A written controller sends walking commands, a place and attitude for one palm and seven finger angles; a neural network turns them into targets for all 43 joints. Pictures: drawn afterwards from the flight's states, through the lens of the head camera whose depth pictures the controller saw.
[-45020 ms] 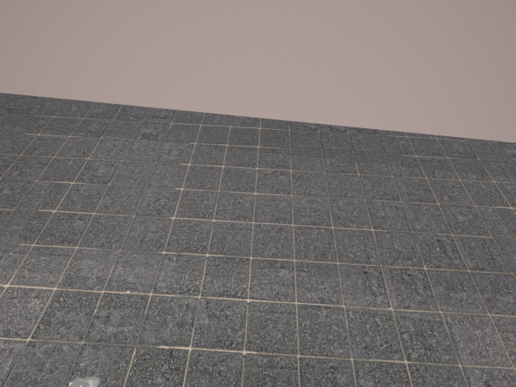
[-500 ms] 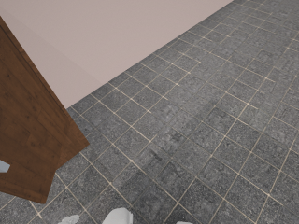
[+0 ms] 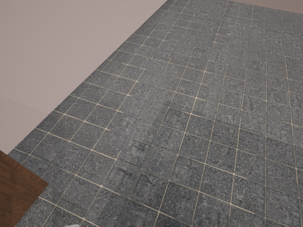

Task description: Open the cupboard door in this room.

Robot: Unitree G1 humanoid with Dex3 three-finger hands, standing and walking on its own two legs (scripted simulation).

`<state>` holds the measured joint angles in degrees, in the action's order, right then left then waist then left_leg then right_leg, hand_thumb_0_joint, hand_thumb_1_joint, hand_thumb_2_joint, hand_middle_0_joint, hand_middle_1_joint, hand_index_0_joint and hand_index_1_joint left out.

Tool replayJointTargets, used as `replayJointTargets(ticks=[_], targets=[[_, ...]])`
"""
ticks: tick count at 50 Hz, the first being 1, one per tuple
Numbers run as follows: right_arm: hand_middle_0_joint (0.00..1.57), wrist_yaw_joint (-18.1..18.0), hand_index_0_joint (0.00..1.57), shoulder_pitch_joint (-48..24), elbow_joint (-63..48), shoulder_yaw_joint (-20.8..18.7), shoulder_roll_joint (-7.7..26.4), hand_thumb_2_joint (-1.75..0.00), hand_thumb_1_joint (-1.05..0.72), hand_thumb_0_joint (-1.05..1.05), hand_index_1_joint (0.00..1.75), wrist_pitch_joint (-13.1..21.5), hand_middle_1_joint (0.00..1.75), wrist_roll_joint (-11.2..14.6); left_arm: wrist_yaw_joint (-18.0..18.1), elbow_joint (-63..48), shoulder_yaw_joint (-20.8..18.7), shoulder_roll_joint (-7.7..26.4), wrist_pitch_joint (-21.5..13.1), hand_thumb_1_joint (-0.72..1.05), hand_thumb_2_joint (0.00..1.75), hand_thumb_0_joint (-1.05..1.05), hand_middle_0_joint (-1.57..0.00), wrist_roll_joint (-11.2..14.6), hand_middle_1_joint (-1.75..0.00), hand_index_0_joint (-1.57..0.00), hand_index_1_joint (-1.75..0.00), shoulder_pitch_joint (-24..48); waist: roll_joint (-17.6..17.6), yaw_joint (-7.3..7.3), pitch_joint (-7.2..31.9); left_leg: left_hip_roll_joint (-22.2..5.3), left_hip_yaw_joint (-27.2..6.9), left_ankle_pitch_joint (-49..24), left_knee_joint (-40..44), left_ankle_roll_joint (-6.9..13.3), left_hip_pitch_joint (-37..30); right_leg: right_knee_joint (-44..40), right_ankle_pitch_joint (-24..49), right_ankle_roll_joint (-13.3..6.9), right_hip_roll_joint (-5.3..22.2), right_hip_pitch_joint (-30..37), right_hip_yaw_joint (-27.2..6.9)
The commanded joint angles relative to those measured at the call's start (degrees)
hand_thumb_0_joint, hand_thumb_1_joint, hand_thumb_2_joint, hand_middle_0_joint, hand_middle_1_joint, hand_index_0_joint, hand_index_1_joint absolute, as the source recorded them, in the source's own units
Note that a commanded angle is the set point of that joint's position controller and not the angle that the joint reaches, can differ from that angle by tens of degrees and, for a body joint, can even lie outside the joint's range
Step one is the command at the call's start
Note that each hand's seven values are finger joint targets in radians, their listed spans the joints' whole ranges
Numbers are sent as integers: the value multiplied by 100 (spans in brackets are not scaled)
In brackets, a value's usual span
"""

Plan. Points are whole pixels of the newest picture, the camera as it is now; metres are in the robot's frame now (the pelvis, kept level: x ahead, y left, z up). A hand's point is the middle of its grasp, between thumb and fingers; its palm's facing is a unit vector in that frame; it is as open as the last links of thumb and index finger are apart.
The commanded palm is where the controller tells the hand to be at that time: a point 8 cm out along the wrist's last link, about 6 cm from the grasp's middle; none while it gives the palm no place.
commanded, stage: walk to a spot facing it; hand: left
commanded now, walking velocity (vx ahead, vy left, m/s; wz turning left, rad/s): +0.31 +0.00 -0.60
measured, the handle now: out of the picture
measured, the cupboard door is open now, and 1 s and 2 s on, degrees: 44 44 44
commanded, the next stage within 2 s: turn to face it in 1.20 s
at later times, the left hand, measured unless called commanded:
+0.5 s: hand (101, 206) +0.20 +0.18 -0.19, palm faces -0.18 -0.97 -0.16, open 7.4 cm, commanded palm none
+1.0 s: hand (168, 117) +0.55 -0.04 -0.16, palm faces -0.48 -0.85 -0.20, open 7.3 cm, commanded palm none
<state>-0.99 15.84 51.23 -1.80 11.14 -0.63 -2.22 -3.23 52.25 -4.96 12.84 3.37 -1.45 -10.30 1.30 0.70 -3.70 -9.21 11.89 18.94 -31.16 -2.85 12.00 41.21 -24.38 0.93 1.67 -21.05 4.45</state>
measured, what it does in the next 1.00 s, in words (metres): walks ahead, turning right: right foot, then left foot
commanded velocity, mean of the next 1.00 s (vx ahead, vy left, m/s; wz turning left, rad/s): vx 0.35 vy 0.00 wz -0.38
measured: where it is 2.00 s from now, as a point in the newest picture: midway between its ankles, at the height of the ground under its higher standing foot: (198, 158)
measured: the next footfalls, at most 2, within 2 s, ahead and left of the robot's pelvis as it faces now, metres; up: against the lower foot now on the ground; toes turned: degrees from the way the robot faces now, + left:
right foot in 0.04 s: +0.05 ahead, -0.12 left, +0.00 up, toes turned -6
left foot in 0.44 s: +0.30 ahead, +0.08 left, +0.00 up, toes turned -9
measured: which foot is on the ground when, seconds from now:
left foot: down 0.00-0.04, up 0.06-0.42, down 0.44-0.88, up 0.90-1.00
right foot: up 0.00-0.02, down 0.04-0.44, up 0.46-0.86, down 0.88-1.00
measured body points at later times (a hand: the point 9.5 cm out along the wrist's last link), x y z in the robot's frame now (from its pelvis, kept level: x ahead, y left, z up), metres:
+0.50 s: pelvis +0.17 -0.01 -0.01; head +0.21 +0.01 +0.44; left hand +0.21 +0.23 -0.18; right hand +0.23 -0.28 -0.13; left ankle +0.26 +0.09 -0.73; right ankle +0.03 -0.10 -0.68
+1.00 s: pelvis +0.36 -0.14 +0.00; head +0.40 -0.18 +0.44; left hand +0.58 +0.00 -0.14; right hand +0.19 -0.31 -0.16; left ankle +0.36 +0.03 -0.64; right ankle +0.34 -0.22 -0.73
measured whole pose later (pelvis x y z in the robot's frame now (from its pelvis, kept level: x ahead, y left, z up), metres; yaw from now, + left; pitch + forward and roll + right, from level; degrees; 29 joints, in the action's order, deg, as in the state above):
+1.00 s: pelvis +0.36 -0.14 +0.00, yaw -28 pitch +0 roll +1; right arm -0.1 21.6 62.7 -2.4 10.4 -0.1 -1.1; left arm -0.8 55.1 -2.8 9.9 -3.5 -0.5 -6.7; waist 0.5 3.3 -5.4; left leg -8.1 4.9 23.3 -67.0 -2.4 22.9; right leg 32.7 -16.2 -3.7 0.2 -17.0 6.1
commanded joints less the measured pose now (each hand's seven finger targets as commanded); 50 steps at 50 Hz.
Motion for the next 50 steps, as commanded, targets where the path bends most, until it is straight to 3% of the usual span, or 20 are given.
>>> replayJointTargets(ticks=[1,2,3,5,8,16,19,20,21,22,23,27,31,37,40,42,43,44,46,50], targets=[[20,31,20,-86,-380,-310,920,-90,-90,0,30,99,30,98,84,-134,-236,888,-337,90,90,0,-20,-50,-30,-20,-30,-959,-604,-629,664,-307,63,1220,-1059,226,1708,-1932,-447,-527,560,2515,-800],[20,92,20,-778,-769,-184,526,-90,-90,0,30,111,30,158,193,52,-380,1600,-379,90,90,0,-20,-14,-30,-20,-30,-1563,-2471,-1053,430,523,64,2377,-2834,-30,3320,-2836,-681,-1285,1985,2975,-3468],[20,66,20,-1071,-887,-215,879,-90,-90,0,30,114,30,109,301,35,-357,1554,-425,90,90,0,-20,59,-30,-20,-30,-1650,-1955,-1016,247,335,-932,1789,-3442,17,3677,-2997,-568,-1621,2191,2682,-3929],[20,105,20,-1087,-682,-280,839,-90,-90,0,30,175,30,99,363,-93,-248,1123,-454,90,90,0,-20,30,-30,-20,-30,-904,-1120,-573,26,91,-1203,830,-3471,-23,3427,-2796,-209,-1518,1738,2168,-3079],[20,159,20,-748,-410,-275,623,-90,-90,0,30,117,30,80,313,-107,-145,868,-577,90,90,0,-20,14,-30,-20,-30,-645,-907,-226,-8,225,-958,102,-2780,-119,2497,-2763,990,-1247,1186,1403,-2001],[20,189,20,-1071,-586,-255,503,-90,-90,0,30,287,30,127,258,142,-168,966,-640,90,90,0,-20,5,-30,-20,-30,-775,-773,-207,-142,573,-851,-286,-1070,-41,1771,-2643,1399,-1246,1049,1379,-2011],[20,113,20,-380,-363,-283,640,-90,-90,0,30,388,30,125,262,154,-185,915,-620,90,90,0,-20,32,-30,-20,-30,-502,-531,188,27,764,-761,-613,-4,35,110,-1950,1632,-1017,753,657,-1821],[20,28,20,451,-86,-336,899,-90,-90,0,30,440,30,99,242,83,-163,760,-621,90,90,0,-20,49,-30,-20,-30,-407,-69,536,403,620,-956,-454,370,148,-1159,-954,1943,-821,376,107,-1520],[20,-50,20,1298,97,-488,1589,-90,-90,0,30,500,30,-37,194,16,-111,359,-614,90,90,0,-20,112,-30,-20,-30,-675,1428,787,1120,-989,-2999,431,816,695,-2450,874,554,-479,-391,-1061,-854],[20,-90,20,1870,168,-463,1795,-90,-90,0,30,459,30,-56,160,-156,-37,268,-666,90,90,0,-20,98,-30,-20,-30,-548,1731,870,1303,-2041,-4485,785,1631,1202,-2611,2563,-909,-376,-654,-1790,-617],[20,-64,20,1429,109,-398,1612,-90,-90,0,30,413,30,-24,155,-158,-58,346,-682,90,90,0,-20,27,-30,-20,-30,-296,1064,700,848,-2089,-4397,1398,1873,1285,-1616,3335,-681,-437,-262,-1937,-846],[20,-70,20,392,-52,-144,683,-90,-90,0,30,529,30,11,11,-25,-32,117,-497,90,90,0,-20,-55,-30,-20,-30,-234,729,16,-38,-1196,-2090,24,2067,818,-156,3254,805,-219,398,-1816,-633],[20,-50,20,643,205,-155,637,-90,-90,0,30,554,30,46,-18,-105,49,-100,-381,90,90,0,-20,-48,-30,-20,-30,-12,629,-38,114,-947,-871,-938,2045,864,-395,1939,1263,-117,480,-1623,-366],[20,18,20,1078,475,-164,672,-90,-90,0,30,459,30,-15,-10,-357,84,-69,-381,90,90,0,-20,-39,-30,-20,-30,899,421,186,-283,-1051,-388,-977,2092,890,-274,181,1444,-189,359,-982,85],[20,30,20,1146,612,-168,797,-90,-90,0,30,412,30,-23,11,-289,76,62,-444,90,90,0,-20,-33,-30,-20,-30,743,513,41,-63,-1011,-146,-2061,1445,750,-521,-324,1189,-355,78,-188,383],[20,51,20,932,622,-149,843,-90,-90,0,30,399,30,45,74,196,-33,431,-562,90,90,0,-20,-40,-30,-20,-30,-742,37,-695,704,-604,267,-3169,-524,459,-9,-947,1169,-622,-162,2010,392],[20,120,20,950,509,-104,579,-90,-90,0,30,432,30,165,168,491,-223,1071,-641,90,90,0,-20,-56,-30,-20,-30,-1730,-1101,-1075,1480,-45,555,-1743,-2387,210,1478,-1417,648,-1086,1163,3753,-1337],[20,96,20,677,249,-107,381,-90,-90,0,30,444,30,219,267,585,-296,1502,-634,90,90,0,-20,72,-30,-20,-30,-2076,-1765,-1056,1614,599,18,1620,-3992,55,2714,-2234,1632,-1679,2426,4158,-3621],[20,58,20,13,268,-175,433,-90,-90,0,30,440,30,178,365,465,-177,1094,-619,90,90,0,-20,121,-30,-20,-30,-1337,-988,-769,857,97,-972,737,-4573,113,3183,-2229,2467,-1614,2107,3128,-2775],[20,90,20,664,716,-135,39,-90,-90,0,30,221,30,78,362,381,33,419,-741,90,90,0,-20,47,-30,-20,-30,-394,-793,80,327,-31,-811,33,-2995,2,1891,-2662,2691,-1168,1296,1232,-916]])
